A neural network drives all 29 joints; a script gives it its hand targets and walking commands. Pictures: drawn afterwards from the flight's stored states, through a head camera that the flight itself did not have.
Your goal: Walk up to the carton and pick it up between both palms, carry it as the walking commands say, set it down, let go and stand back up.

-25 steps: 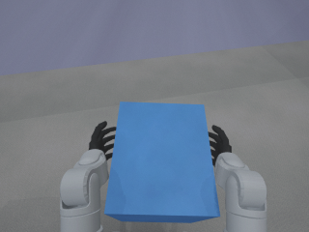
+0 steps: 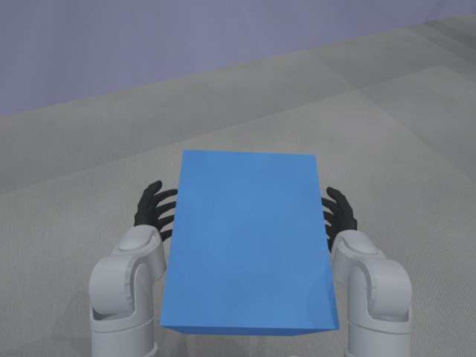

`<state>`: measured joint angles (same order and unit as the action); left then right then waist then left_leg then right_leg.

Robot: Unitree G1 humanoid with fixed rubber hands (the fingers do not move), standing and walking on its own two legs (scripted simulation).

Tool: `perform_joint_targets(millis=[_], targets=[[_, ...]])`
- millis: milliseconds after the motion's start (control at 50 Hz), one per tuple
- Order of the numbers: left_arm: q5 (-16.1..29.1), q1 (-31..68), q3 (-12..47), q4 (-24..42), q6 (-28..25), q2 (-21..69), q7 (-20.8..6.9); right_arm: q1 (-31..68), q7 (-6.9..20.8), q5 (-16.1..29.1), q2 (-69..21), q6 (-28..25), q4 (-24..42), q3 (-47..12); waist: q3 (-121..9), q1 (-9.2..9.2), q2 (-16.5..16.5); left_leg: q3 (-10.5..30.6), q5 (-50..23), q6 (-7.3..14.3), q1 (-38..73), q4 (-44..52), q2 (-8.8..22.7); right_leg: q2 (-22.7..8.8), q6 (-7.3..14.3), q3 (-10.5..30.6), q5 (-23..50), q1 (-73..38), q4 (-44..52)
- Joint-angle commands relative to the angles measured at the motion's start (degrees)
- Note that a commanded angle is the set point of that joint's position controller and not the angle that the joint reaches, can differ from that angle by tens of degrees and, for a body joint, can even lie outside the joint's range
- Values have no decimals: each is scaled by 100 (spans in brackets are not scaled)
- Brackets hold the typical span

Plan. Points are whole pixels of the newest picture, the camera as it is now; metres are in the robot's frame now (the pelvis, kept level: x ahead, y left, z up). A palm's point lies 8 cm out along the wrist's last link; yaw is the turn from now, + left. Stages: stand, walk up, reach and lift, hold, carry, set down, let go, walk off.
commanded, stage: carry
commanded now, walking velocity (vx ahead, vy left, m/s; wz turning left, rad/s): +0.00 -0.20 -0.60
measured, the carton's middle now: (243, 253) +0.28 +0.03 +0.03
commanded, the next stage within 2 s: none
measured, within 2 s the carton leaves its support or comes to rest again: neither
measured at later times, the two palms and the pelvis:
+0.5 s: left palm (313, 274) +0.23 -0.07 +0.07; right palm out of the picture +0.17 -0.35 +0.06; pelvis -0.07 -0.16 -0.01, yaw -16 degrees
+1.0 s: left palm out of the picture +0.12 -0.36 +0.08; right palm out of the picture -0.03 -0.60 +0.07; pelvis -0.19 -0.34 -0.02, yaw -32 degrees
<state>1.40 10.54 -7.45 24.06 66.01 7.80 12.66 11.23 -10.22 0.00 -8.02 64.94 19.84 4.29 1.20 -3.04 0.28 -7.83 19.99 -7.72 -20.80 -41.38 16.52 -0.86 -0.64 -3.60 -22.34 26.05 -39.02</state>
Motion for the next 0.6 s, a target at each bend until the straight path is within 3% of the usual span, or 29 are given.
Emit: perform_joint_targets(millis=[0, 20, 40, 60, 80, 100, 120, 140, 180, 220, 240, 260, 280, 300, 320, 340, 360, 380, 400, 420, 440, 460, 480, 500, 520, 560, 580], targets=[[1620, 2778, 3873, 524, -28, 4763, -987, 1970, 446, 1085, -4610, -52, 976, -3029, -3091, 269, -47, -143, -1684, -163, -440, -991, -176, -869, 477, 986, 3111, -2670, 1393], [1619, 3018, 3838, 703, -76, 4781, -984, 2272, 500, 1154, -4707, -29, 1217, -3218, -3286, 283, -1998, -260, 2233, -233, -1728, -1842, -1158, -1944, 1154, 2673, 5397, -3296, 1049], [1460, 2655, 3663, 363, -34, 4876, -986, 2494, 559, 1286, -4755, 25, 1150, -3384, -3253, 257, -1917, 319, 2379, -92, -1286, -2409, -946, -1713, 1303, 2374, 5552, -2465, 1051], [1488, 2783, 3634, 490, -37, 4917, -997, 2454, 604, 1388, -4955, 30, 914, -3361, -3215, 283, -1218, 263, 2058, -65, -1121, -2563, -930, -1578, 1168, 1891, 4604, -2279, 1182], [1401, 2673, 3599, 434, -89, 5056, -1022, 2466, 651, 1517, -5188, 1, 929, -3529, -3335, 280, -955, 238, 1598, -2, -1193, -2360, -994, -1429, 1065, 1591, 4023, -2430, 1100], [1342, 2783, 3571, 521, -179, 5156, -1011, 2812, 702, 1673, -5345, -64, 1124, -3678, -3350, 275, -1074, 359, 1215, 31, -1298, -2252, -941, -1244, 959, 1501, 3596, -2500, 1016], [1361, 3092, 3574, 707, -269, 5224, -992, 3139, 730, 1773, -5401, -119, 1246, -3713, -3308, 257, -1293, 440, 1103, 48, -1249, -1954, -950, -1187, 1040, 1576, 3638, -2411, 947], [1368, 3294, 3543, 939, -343, 5238, -980, 3469, 750, 1920, -5497, -160, 1488, -3845, -3350, 244, -1292, 373, 983, 87, -968, -1804, -1019, -1187, 1044, 1602, 2893, -2134, 1134], [1201, 3060, 3480, 891, -407, 5260, -955, 3595, 793, 2029, -5482, -207, 1657, -3960, -3430, 222, -1256, 453, 917, 232, -577, -1151, -1147, -1279, 1175, 1857, 2548, -1928, 1300], [1146, 2910, 3456, 1037, -468, 5183, -923, 3412, 815, 2103, -5498, -243, 1594, -3972, -3652, 265, -1119, 620, 1008, 428, 206, -259, -1246, -1118, 968, 2023, 2029, -1620, 1470], [1141, 2940, 3510, 1059, -452, 5149, -908, 3329, 824, 2054, -5407, -248, 1622, -3906, -3711, 312, -899, 667, 885, 600, 918, 692, -1186, -954, 753, 1914, 1815, -1196, 1420], [1190, 2994, 3611, 1044, -402, 5125, -899, 2939, 818, 1886, -5348, -215, 1300, -3709, -3734, 464, 93, 1402, 730, 915, 1851, 2091, -587, -464, 338, 1246, 1255, -272, 994], [1215, 2768, 3820, 961, -327, 5187, -951, 2749, 828, 1747, -5205, -258, 1158, -3555, -3511, 360, 2906, 3937, -698, 1693, 1807, 2556, 1416, 404, 34, 371, -391, 663, -890], [1254, 2928, 3980, 1163, -322, 5109, -1026, 2249, 832, 1627, -5320, -312, 977, -3484, -3038, 390, 3187, 3573, -1686, 2214, 1289, 2228, 1953, -41, -26, 900, -849, 917, -2373], [1448, 3568, 4012, 1452, -407, 5149, -1000, 2809, 844, 1776, -5416, -349, 1316, -3629, -3016, 364, 1893, 2263, -2386, 1948, 1524, 1840, 1654, -122, 188, 891, -526, 869, -2777], [1521, 3709, 4065, 1571, -453, 5305, -1008, 2835, 870, 1753, -5540, -361, 1374, -3676, -3014, 363, 1246, 1723, -3409, 1590, 2043, 1425, 1362, -110, 220, 700, -305, 1060, -2438], [1593, 3741, 4093, 1670, -464, 5316, -1043, 2696, 839, 1694, -5702, -391, 1214, -3673, -2901, 374, 1107, 1412, -4191, 1249, 2184, 1078, 1084, -274, 204, 682, -260, 1003, -1586], [1716, 3616, 4141, 1752, -478, 5241, -1090, 2573, 781, 1607, -5542, -438, 1400, -3632, -2920, 396, 1278, 992, -4564, 1051, 2177, 825, 872, -176, 164, 411, -328, 659, -999], [1728, 3362, 4134, 1635, -445, 5133, -1108, 2531, 724, 1561, -5348, -441, 1538, -3581, -3020, 421, 1480, 682, -4554, 847, 1951, 716, 753, 15, 149, 126, -388, 93, -406], [1811, 3241, 4173, 1543, -411, 5224, -1125, 2412, 645, 1479, -5274, -420, 1590, -3525, -3137, 401, 1418, 346, -4698, 643, 1757, 291, 599, 135, 161, -72, -190, -581, 406], [1840, 3093, 4185, 1331, -335, 5164, -1113, 2058, 584, 1321, -5128, -356, 1349, -3370, -3051, 321, 1255, 131, -4744, 387, 1240, -189, 448, 164, 270, -63, 575, -1270, 1032], [1847, 2857, 4166, 1218, -295, 5037, -1130, 2025, 556, 1281, -5004, -334, 1328, -3330, -3175, 264, 790, 54, -3332, 84, 221, -812, 108, -338, 446, 539, 2169, -2275, 1124], [1866, 3068, 4073, 1241, -293, 4834, -1110, 2266, 506, 1270, -5016, -274, 1542, -3440, -3363, 294, -1602, -232, 1209, -157, -1523, -1997, -843, -1668, 1038, 2393, 5561, -3508, 876], [1659, 2629, 3813, 898, -249, 4822, -1080, 2496, 525, 1349, -4785, -206, 1724, -3595, -3267, 266, -2227, 234, 2224, -110, -1597, -2333, -1018, -1609, 1416, 2763, 6655, -3011, 855], [1579, 2346, 3724, 760, -172, 4807, -1048, 2312, 557, 1376, -4829, -142, 1409, -3505, -3322, 281, -1493, 379, 2045, -71, -1267, -2611, -1012, -1412, 1245, 2380, 6103, -2710, 1027], [1557, 2489, 3744, 808, -215, 5063, -1103, 2337, 627, 1517, -5200, -157, 1263, -3613, -3320, 264, -678, 467, 1261, -33, -1661, -2739, -974, -1289, 1042, 2098, 5227, -3019, 1010], [1519, 2525, 3659, 848, -255, 5035, -1080, 2523, 652, 1629, -5289, -145, 1258, -3686, -3371, 253, -1034, 536, 1104, -43, -1662, -2595, -982, -1190, 900, 2126, 4978, -3116, 1056]])
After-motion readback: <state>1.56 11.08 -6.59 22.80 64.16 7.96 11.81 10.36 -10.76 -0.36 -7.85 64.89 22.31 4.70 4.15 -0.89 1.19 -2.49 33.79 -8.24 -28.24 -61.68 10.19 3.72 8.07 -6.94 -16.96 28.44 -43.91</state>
